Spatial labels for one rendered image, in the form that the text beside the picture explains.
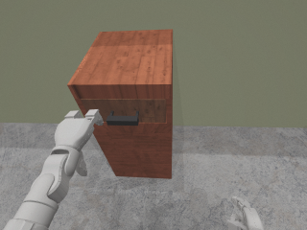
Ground robot right hand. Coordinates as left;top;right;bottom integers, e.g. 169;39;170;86
227;195;265;230

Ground drawer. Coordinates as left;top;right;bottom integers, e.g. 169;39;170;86
81;99;167;123

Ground left robot forearm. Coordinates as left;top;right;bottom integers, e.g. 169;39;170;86
3;145;81;230

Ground cabinet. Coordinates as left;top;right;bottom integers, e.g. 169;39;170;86
67;29;173;179

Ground handle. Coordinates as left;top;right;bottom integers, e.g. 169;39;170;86
106;110;139;126

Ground robot left hand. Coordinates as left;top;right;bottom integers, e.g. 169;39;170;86
54;109;104;176

